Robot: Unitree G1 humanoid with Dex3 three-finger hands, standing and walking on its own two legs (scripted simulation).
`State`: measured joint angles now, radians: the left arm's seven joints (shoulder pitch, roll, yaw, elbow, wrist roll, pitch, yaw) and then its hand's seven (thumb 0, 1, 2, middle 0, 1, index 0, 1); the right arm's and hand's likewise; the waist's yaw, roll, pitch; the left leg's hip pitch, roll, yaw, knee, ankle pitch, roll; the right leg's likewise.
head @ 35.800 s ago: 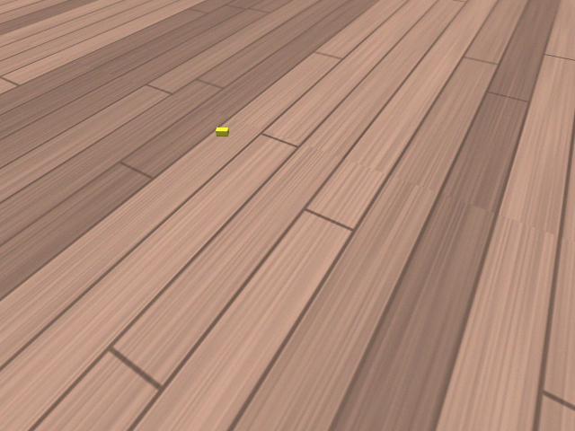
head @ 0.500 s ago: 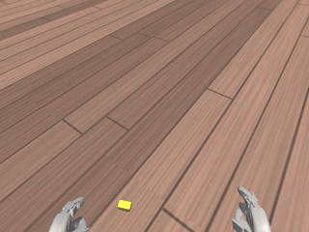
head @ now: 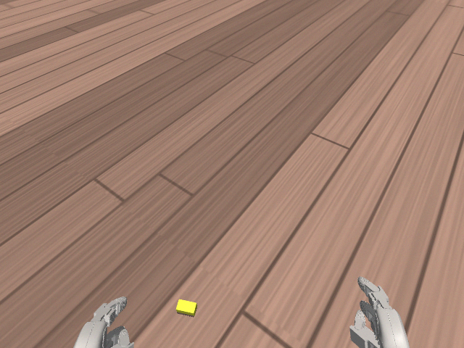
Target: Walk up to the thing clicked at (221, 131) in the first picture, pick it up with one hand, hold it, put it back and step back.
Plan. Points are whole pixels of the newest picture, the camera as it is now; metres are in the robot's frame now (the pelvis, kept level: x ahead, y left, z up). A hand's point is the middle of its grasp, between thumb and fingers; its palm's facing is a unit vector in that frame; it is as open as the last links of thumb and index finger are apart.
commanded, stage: home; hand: left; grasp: from above
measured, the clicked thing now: (186, 307) +0.41 +0.19 -0.70
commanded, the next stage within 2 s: stand in 0.10 s
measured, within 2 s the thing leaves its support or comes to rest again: neither
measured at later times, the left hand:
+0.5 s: hand out of the picture +0.10 +0.24 -0.10, palm faces +0.02 -0.94 -0.34, open 7.4 cm
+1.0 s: hand out of the picture +0.03 +0.25 -0.10, palm faces +0.04 -0.94 -0.33, open 7.3 cm
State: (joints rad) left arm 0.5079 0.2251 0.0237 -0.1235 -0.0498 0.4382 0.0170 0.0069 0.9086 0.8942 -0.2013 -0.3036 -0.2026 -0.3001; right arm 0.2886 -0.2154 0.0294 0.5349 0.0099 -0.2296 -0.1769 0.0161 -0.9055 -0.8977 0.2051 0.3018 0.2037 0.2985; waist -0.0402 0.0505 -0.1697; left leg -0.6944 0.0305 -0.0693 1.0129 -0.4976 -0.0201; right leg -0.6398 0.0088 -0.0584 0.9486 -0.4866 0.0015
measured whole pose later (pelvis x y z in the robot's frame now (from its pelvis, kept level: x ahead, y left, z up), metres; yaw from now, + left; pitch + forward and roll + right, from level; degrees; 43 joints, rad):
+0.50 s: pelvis -0.02 +0.00 +0.03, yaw +0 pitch +0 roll +0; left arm 0.23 0.29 0.04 0.72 0.05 0.05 0.02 0.00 0.91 0.89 -0.20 -0.30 -0.20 -0.30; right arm 0.20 -0.29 -0.04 0.88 -0.05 -0.03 -0.01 0.01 -0.91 -0.90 0.21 0.30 0.20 0.30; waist 0.02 0.00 0.03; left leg -0.39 -0.01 -0.03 0.75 -0.36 0.00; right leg -0.37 -0.03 -0.02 0.74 -0.38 0.01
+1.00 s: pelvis -0.01 +0.01 +0.06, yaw +1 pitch -4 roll +0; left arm 0.18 0.29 0.03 1.11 0.03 0.00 0.02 0.00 0.91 0.89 -0.20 -0.30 -0.20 -0.30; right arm 0.15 -0.28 -0.02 1.09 -0.02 0.00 -0.02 0.01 -0.91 -0.90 0.20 0.30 0.20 0.30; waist 0.02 0.02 0.06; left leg -0.14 -0.01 -0.03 0.42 -0.20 0.00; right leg -0.11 -0.03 -0.03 0.39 -0.21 0.03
